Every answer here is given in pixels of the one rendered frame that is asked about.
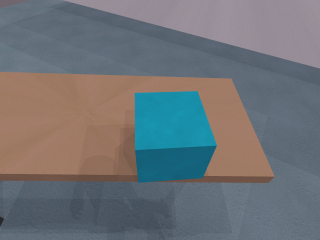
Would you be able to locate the carton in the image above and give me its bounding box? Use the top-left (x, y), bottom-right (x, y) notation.
top-left (135, 91), bottom-right (217, 183)

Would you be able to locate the table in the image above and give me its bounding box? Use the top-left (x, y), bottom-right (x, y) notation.
top-left (0, 72), bottom-right (275, 226)

